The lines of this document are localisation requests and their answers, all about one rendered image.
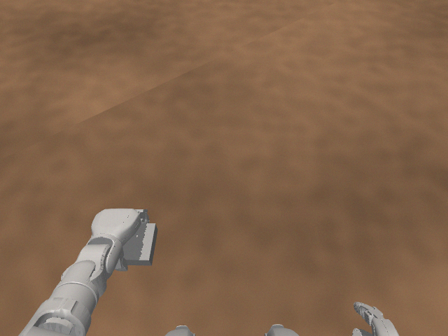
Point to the small box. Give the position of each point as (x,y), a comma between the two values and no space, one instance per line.
(139,250)

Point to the left robot hand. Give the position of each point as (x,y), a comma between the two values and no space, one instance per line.
(120,223)

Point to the left robot arm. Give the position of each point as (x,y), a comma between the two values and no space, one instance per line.
(68,310)

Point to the right robot hand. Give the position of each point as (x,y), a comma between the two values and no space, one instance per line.
(374,318)

